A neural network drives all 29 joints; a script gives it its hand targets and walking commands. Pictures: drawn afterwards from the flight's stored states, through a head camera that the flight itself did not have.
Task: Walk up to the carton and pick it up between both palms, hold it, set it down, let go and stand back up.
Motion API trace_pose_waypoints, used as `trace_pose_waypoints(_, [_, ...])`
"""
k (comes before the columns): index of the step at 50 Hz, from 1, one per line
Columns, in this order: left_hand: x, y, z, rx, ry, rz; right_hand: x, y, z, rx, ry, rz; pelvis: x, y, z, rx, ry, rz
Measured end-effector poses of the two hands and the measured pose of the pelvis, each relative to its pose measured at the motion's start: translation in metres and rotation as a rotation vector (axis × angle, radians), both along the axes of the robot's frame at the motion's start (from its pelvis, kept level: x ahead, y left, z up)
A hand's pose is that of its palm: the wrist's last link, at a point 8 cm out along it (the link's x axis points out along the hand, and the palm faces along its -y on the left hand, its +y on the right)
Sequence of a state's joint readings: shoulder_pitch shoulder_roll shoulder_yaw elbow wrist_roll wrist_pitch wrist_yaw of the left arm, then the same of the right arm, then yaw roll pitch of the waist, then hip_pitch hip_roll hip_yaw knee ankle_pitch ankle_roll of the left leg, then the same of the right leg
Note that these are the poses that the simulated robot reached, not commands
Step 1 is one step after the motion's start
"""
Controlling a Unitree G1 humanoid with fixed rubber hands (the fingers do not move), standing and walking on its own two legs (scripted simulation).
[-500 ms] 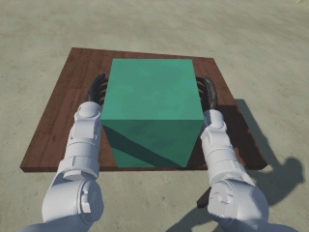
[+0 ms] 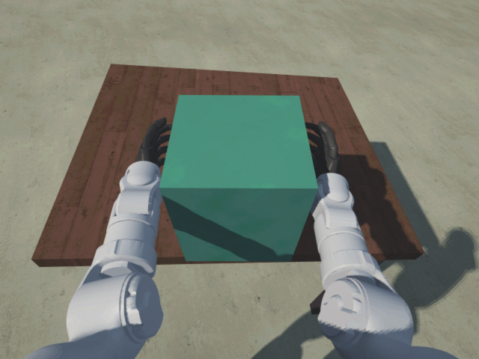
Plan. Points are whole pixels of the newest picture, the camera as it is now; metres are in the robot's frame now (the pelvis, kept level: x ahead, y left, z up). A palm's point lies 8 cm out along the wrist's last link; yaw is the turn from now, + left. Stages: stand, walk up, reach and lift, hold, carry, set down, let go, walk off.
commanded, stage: set down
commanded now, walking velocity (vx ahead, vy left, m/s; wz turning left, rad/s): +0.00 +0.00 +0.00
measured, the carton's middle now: (238, 184) +0.42 +0.03 +0.04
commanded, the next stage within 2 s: none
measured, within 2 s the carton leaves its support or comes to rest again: neither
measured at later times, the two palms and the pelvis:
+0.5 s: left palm (155, 170) +0.42 +0.18 +0.06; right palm (321, 174) +0.43 -0.12 +0.08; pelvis +0.00 +0.00 +0.00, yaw -1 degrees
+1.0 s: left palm (155, 173) +0.42 +0.18 +0.05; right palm (320, 178) +0.42 -0.12 +0.08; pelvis +0.00 +0.00 +0.00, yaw -1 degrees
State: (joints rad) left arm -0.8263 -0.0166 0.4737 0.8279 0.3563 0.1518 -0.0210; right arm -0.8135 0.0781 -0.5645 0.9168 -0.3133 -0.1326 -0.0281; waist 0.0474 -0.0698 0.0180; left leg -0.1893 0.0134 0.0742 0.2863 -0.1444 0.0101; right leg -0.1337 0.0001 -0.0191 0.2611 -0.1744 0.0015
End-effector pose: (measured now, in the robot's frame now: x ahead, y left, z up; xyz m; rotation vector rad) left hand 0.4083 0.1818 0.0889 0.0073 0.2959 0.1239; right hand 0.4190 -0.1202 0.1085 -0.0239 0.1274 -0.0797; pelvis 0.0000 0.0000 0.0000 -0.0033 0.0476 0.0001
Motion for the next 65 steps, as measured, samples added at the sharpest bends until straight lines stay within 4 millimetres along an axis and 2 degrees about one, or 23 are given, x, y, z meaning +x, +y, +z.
trace_pose_waypoints(28, [0.012, -0.003, -0.036, -0.015, 0.041, 0.002, 0.013, -0.002, -0.032, -0.01, 0.042, -0.001, 0.005, -0.001, -0.002, 0.004, 0.113, -0.021])
trace_pose_waypoints(48, [0.009, -0.003, -0.038, -0.016, 0.023, -0.007, 0.006, -0.003, -0.033, -0.024, 0.026, -0.011, -0.003, 0.001, -0.002, 0.002, 0.124, -0.02])
trace_pose_waypoints(65, [0.009, -0.004, -0.038, -0.015, 0.023, -0.007, 0.005, -0.005, -0.034, -0.028, 0.027, -0.01, 0.002, 0.004, -0.001, 0.001, 0.106, -0.02])
